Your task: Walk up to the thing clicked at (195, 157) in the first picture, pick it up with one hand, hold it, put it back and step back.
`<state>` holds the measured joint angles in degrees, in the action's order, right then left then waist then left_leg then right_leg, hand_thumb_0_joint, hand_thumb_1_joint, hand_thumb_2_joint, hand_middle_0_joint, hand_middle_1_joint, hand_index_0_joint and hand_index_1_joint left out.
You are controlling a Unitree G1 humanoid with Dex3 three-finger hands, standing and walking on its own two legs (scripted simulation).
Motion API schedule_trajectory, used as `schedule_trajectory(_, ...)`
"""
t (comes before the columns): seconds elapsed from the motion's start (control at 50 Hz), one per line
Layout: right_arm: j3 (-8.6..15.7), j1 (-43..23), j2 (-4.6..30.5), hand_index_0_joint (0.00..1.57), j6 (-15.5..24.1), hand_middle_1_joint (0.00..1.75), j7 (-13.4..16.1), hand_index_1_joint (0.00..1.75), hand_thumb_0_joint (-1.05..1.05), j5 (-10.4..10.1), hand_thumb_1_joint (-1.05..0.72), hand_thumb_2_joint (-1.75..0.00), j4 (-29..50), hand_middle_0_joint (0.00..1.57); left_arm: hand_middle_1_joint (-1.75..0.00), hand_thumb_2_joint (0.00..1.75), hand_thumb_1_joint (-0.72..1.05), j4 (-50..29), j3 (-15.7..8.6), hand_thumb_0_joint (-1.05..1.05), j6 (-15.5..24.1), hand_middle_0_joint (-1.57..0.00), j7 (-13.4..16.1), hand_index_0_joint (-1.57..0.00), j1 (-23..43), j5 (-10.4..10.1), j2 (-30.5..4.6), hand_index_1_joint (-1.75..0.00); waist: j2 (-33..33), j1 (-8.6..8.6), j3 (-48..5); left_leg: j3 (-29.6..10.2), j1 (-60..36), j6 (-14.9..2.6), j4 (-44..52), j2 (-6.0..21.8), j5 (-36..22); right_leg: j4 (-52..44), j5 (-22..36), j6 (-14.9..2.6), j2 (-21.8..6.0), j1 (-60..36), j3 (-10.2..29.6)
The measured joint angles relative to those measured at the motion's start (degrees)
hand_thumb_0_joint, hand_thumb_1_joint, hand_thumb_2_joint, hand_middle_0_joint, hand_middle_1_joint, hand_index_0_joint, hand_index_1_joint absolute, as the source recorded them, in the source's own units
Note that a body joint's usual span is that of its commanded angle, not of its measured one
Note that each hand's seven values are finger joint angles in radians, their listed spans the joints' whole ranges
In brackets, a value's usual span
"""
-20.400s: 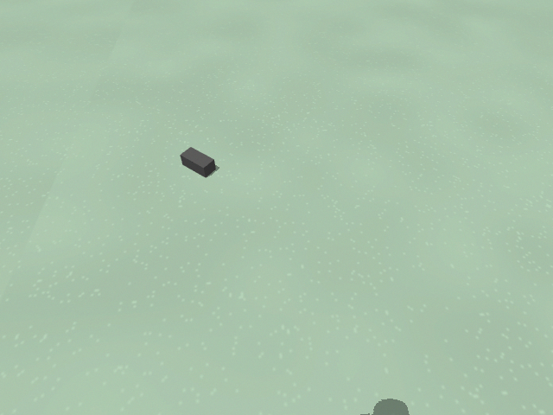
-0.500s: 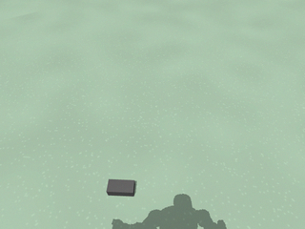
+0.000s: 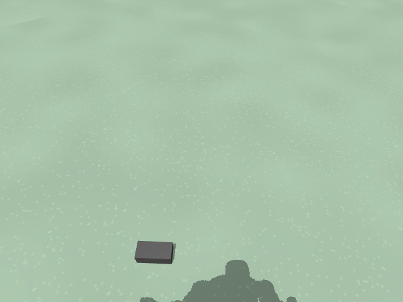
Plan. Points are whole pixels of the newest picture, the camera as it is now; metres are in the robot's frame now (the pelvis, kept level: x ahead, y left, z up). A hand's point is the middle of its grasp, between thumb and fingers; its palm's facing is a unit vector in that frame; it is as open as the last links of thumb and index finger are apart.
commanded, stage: walk up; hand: left
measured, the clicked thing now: (154, 252) +0.47 +0.22 -0.74
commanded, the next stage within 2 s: none
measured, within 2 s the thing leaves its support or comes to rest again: neither
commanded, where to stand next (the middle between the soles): +0.09 -0.02 m, yaw +0 degrees
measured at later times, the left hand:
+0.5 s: hand out of the picture +0.14 +0.26 -0.17, palm faces -0.01 -0.94 -0.35, open 7.4 cm
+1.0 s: hand (102, 295) +0.17 +0.22 -0.14, palm faces -0.04 -0.94 -0.34, open 7.4 cm
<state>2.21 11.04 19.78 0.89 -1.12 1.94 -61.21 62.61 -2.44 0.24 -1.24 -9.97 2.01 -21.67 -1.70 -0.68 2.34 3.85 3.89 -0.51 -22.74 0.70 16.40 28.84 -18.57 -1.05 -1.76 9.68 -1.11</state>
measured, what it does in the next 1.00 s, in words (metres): steps on the spot: left foot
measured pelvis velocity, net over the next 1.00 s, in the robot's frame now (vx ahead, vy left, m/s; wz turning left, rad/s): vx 0.06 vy -0.02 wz -0.03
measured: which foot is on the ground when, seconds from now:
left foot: down 0.00-0.06, up 0.08-0.28, down 0.30-1.00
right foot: down 0.00-1.00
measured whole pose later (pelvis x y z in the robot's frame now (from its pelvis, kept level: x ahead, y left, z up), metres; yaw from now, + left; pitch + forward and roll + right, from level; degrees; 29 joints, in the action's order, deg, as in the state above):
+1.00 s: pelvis +0.06 -0.02 +0.01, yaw -2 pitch -3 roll +0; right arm 0.5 4.3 20.6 -0.6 -0.8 -0.1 -63.6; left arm 63.4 -1.0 0.2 -0.3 -2.5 0.3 -19.5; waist 0.6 0.4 5.1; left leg 1.1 7.5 2.4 -19.3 3.5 8.9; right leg 18.8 -11.8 1.0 -0.7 4.2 0.9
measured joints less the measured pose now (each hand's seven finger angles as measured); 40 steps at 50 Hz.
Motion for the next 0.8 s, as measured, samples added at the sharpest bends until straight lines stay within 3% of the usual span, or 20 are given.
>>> schedule_trajectory(0.04,0.26,0.85,0.49,0.21,-0.26,0.30,-0.05,0.30,0.00,-0.01,-0.90,-0.90,0.78,0.21,-0.30,0.90,0.90,-0.40,-0.34,0.01,0.38,-0.20,0.06,-0.20,-0.79,0.01,0.00,-0.30,0.74,-0.03,0.72,-0.28,0.32,0.79,-2.69,1.05,1.91,-0.50,2.45,0.45,0.83,-0.95,-0.39)
schedule_trajectory(0.08,0.48,1.19,1.26,0.21,-0.97,0.30,0.12,0.30,0.00,-0.33,-0.90,-0.90,1.50,0.21,-0.30,0.90,0.90,-1.01,-0.49,0.01,1.04,-0.20,0.15,-0.20,-1.64,0.01,0.61,-0.30,2.38,0.14,1.30,-1.44,2.26,0.10,-7.91,2.26,4.56,-1.26,1.75,0.13,2.23,-1.94,-1.25)
schedule_trajectory(0.12,0.59,0.95,1.63,0.21,-1.53,0.30,0.52,0.30,0.00,-0.42,-0.90,-0.90,2.45,0.21,-0.30,0.90,0.90,-2.38,-0.55,0.01,1.46,-0.20,0.24,-0.20,-2.58,0.02,1.04,-0.30,2.52,-0.46,2.23,-3.01,5.81,-0.32,-16.57,0.88,11.06,-1.83,1.42,-0.39,2.37,-2.48,-0.94)
schedule_trajectory(0.16,0.67,0.46,2.03,0.21,-1.55,0.30,0.74,0.30,0.01,-0.67,-0.90,-0.90,3.75,0.21,-0.30,0.90,0.90,-3.92,-0.41,0.01,1.41,-0.20,0.51,-0.20,-3.39,-0.23,1.54,-0.30,2.60,-1.08,3.47,-4.08,9.44,-0.43,-23.30,-0.45,13.93,-3.30,1.93,-0.57,2.26,-3.40,-0.46)
schedule_trajectory(0.24,0.69,-0.85,2.27,0.21,-0.87,0.30,0.76,0.30,0.01,-1.01,-0.90,-0.90,6.26,0.20,-0.30,0.90,0.90,-5.95,0.18,0.01,0.69,-0.20,1.05,-0.20,-4.05,-0.35,1.69,-0.30,2.47,-1.36,5.38,-4.07,12.58,-0.07,-19.22,0.07,9.94,-5.00,2.22,0.05,2.19,-4.78,-0.13)
schedule_trajectory(0.26,0.72,-1.17,2.17,0.21,-0.60,0.30,0.81,0.30,0.01,-0.93,-0.90,-0.90,6.64,0.20,-0.30,0.90,0.90,-6.33,0.34,0.01,0.42,-0.20,1.12,-0.20,-3.98,-0.46,1.52,-0.30,2.22,-1.36,5.66,-3.87,12.22,-0.12,-15.17,0.33,7.15,-4.04,1.50,0.29,2.08,-4.59,-0.08)
schedule_trajectory(0.3,0.93,-1.44,2.03,0.21,0.27,0.30,1.05,0.30,0.00,-0.74,-0.90,-0.90,7.07,0.20,-0.30,0.90,0.90,-6.64,0.58,0.01,-0.40,-0.20,1.21,-0.20,-3.35,-1.15,1.13,-0.30,1.77,-0.96,5.97,-3.47,10.37,-0.07,-6.38,0.60,-5.46,0.50,-1.26,0.85,1.67,-3.38,-0.32)
schedule_trajectory(0.34,0.88,-2.14,0.91,0.21,0.60,0.30,1.54,0.30,0.00,-0.60,-0.90,-0.90,6.74,0.20,-0.30,0.90,0.90,-6.46,0.41,0.01,-1.61,-0.20,1.46,-0.20,-1.76,-1.86,0.58,-0.30,-0.27,-1.19,6.43,-2.43,9.72,-0.02,-6.95,-0.54,-5.00,7.98,-5.50,0.65,0.91,-0.70,2.15)
schedule_trajectory(0.38,0.32,-2.58,0.14,0.21,0.58,0.30,1.66,0.30,0.00,-0.72,-0.90,-0.90,6.62,0.21,-0.30,0.90,0.90,-6.26,0.33,0.01,-2.39,-0.20,1.56,-0.20,-0.45,-2.07,0.21,-0.30,-0.66,-0.80,5.98,-2.63,9.51,-0.22,-7.38,-0.26,-3.33,14.10,-11.57,0.32,1.83,1.75,3.61)
schedule_trajectory(0.42,-0.29,-3.16,-0.41,0.21,0.52,0.30,1.71,0.30,0.00,-0.51,-0.90,-0.90,6.56,0.21,-0.30,0.90,0.90,-6.15,0.15,0.01,-2.51,-0.20,1.40,-0.20,0.70,-2.23,-0.24,-0.30,-0.87,-0.71,5.48,-2.65,9.22,0.01,-6.89,0.30,-3.00,16.26,-13.12,-0.07,2.03,3.28,4.26)
schedule_trajectory(0.48,-0.83,-4.40,-0.45,0.21,0.51,0.30,1.46,0.30,0.00,-0.37,-0.90,-0.90,6.66,0.21,-0.30,0.90,0.90,-5.77,-0.04,0.01,-1.81,-0.20,1.11,-0.20,2.14,-2.23,-0.60,-0.30,-0.51,-0.56,5.25,-2.62,9.44,0.65,-7.04,1.09,-2.71,11.15,-9.98,0.18,0.92,3.06,3.60)
schedule_trajectory(0.52,-1.01,-5.35,-0.18,0.21,0.09,0.30,1.23,0.30,0.00,-0.79,-0.90,-0.90,6.70,0.21,-0.30,0.90,0.90,-5.29,-0.10,0.00,-1.07,-0.20,1.18,-0.20,2.68,-1.97,-0.81,-0.30,-0.16,-0.58,5.28,-2.48,10.01,1.23,-8.63,1.55,-1.75,2.98,-2.50,0.43,0.18,0.91,2.96)
schedule_trajectory(0.54,-1.02,-5.94,0.02,0.21,-0.23,0.30,1.16,0.30,0.00,-1.23,-0.90,-0.90,6.56,0.21,-0.30,0.90,0.90,-4.79,-0.17,0.00,-0.69,-0.20,1.33,-0.20,2.98,-1.72,-0.76,-0.30,0.34,-0.49,5.52,-2.61,10.19,1.61,-9.68,1.98,-1.14,1.12,2.19,1.42,0.33,0.22,2.68)
schedule_trajectory(0.62,-0.86,-6.58,0.52,0.21,-1.27,0.30,0.96,0.30,0.00,-2.17,-0.90,-0.90,4.86,0.21,-0.30,0.90,0.90,-2.93,0.82,0.00,-0.40,-0.20,1.14,-0.20,3.25,-1.54,0.16,-0.30,1.74,0.31,4.41,-3.08,8.43,2.44,-7.04,2.11,-2.01,0.47,1.31,2.44,0.38,-0.80,2.08)
schedule_trajectory(0.8,-1.37,-6.84,1.18,0.21,-1.51,0.30,0.43,0.30,0.00,-2.30,-0.90,-0.90,-0.04,0.21,-0.30,0.90,0.90,-0.84,1.58,0.01,0.03,-0.20,1.10,-0.20,5.95,-2.02,1.96,-0.30,2.95,0.46,3.65,-3.02,4.68,2.83,0.18,2.36,-5.48,-5.94,4.18,2.18,0.66,-4.16,1.87)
